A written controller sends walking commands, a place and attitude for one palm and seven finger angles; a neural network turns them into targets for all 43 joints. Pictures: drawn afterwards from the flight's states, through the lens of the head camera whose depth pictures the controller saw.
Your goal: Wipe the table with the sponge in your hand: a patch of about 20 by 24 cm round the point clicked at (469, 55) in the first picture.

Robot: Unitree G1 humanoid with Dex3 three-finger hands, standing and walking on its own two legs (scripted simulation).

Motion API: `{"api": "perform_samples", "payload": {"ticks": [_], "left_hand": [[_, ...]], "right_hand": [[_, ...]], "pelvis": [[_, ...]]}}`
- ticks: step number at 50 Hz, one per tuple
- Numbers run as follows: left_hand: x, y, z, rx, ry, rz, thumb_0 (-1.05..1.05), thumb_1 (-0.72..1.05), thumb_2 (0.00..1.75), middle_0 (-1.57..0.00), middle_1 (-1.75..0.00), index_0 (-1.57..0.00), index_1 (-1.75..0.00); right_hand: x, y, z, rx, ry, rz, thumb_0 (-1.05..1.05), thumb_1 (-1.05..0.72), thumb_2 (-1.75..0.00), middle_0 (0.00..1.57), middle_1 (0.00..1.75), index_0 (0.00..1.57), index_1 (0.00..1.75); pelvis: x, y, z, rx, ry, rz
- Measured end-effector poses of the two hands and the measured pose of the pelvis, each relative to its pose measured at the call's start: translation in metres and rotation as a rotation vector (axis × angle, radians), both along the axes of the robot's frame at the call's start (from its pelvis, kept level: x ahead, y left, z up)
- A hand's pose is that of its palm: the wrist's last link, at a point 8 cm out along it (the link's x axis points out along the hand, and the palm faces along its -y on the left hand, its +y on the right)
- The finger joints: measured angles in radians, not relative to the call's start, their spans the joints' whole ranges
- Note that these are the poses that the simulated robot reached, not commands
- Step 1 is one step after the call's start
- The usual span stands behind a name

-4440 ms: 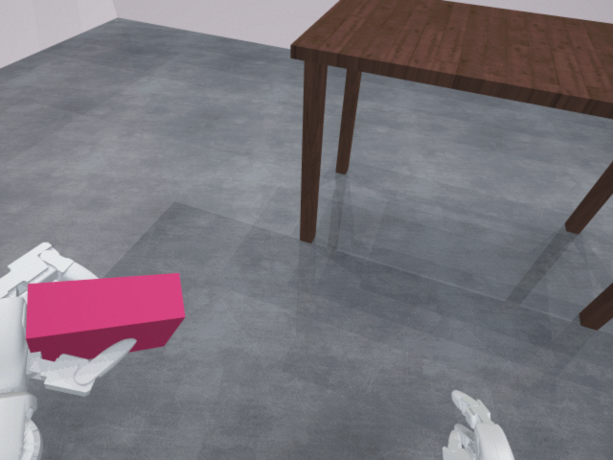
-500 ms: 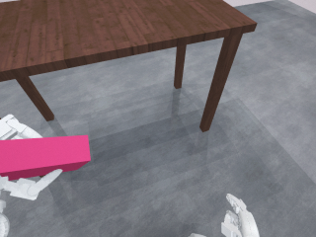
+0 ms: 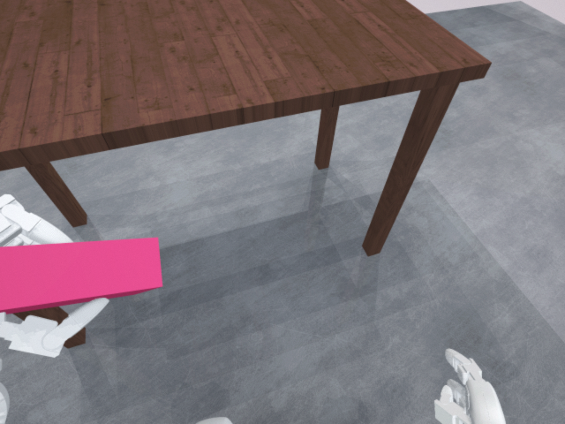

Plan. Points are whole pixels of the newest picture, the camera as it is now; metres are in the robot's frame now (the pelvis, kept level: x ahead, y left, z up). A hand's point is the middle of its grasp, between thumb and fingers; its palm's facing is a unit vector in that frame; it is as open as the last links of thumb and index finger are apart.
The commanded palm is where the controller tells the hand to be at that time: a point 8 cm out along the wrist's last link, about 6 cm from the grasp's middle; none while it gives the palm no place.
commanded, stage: take the last steps up to it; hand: left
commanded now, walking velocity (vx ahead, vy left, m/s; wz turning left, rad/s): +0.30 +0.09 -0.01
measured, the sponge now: (102, 273) +0.23 +0.20 +0.17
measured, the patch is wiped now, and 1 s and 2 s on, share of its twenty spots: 0.00 0.00 0.00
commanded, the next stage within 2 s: come to a stop and stand still in 1.06 s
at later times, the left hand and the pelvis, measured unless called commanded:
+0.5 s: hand (97, 199) +0.31 +0.24 +0.17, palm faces +0.40 -0.80 -0.45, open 9.2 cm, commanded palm +0.26 +0.28 +0.19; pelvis +0.10 +0.00 +0.02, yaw +1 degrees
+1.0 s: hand (100, 149) +0.39 +0.26 +0.18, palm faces +0.41 -0.77 -0.49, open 9.2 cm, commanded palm +0.34 +0.30 +0.19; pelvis +0.17 +0.02 +0.01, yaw +0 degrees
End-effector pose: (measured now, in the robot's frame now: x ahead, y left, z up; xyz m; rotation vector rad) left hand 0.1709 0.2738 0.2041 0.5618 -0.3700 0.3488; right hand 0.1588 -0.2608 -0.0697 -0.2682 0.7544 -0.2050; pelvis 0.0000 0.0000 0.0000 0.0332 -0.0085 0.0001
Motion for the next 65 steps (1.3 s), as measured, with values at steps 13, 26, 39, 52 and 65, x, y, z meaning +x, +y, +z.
{"api": "perform_samples", "payload": {"ticks": [13, 26, 39, 52, 65], "left_hand": [[0.054, -0.015, 0.004, 0.02, 0.063, -0.014, -0.01, -0.43, 1.04, -0.83, -1.38, -0.83, -1.39], [0.106, 0.003, -0.012, -0.062, 0.122, 0.045, -0.01, -0.43, 1.04, -0.83, -1.38, -0.83, -1.38], [0.163, 0.045, 0.0, -0.044, -0.002, -0.007, -0.01, -0.43, 1.04, -0.83, -1.38, -0.83, -1.38], [0.179, 0.02, -0.007, -0.026, 0.114, 0.074, -0.01, -0.43, 1.04, -0.83, -1.38, -0.83, -1.38], [0.202, 0.024, -0.004, -0.04, 0.106, -0.018, -0.01, -0.43, 1.04, -0.83, -1.38, -0.83, -1.38]], "right_hand": [[0.037, 0.058, -0.022, 0.203, 0.015, 0.039, 0.01, -0.9, -0.9, 0.2, 0.3, 0.2, 0.3], [0.087, 0.013, -0.008, 0.047, 0.115, 0.024, 0.01, -0.9, -0.9, 0.2, 0.3, 0.2, 0.3], [0.155, 0.073, 0.011, 0.093, -0.042, 0.015, 0.01, -0.9, -0.9, 0.19, 0.29, 0.2, 0.3], [0.168, 0.079, -0.032, 0.193, 0.071, 0.073, 0.01, -0.9, -0.9, 0.2, 0.3, 0.2, 0.3], [0.188, 0.026, 0.009, -0.011, 0.054, -0.008, 0.01, -0.9, -0.9, 0.2, 0.3, 0.2, 0.3]], "pelvis": [[0.052, -0.009, 0.004, -0.023, 0.013, -0.012], [0.104, 0.0, 0.016, -0.003, 0.008, 0.015], [0.147, 0.035, 0.009, -0.047, 0.004, -0.014], [0.178, 0.014, 0.005, -0.028, 0.002, -0.003], [0.198, 0.029, 0.014, -0.011, 0.0, 0.004]]}}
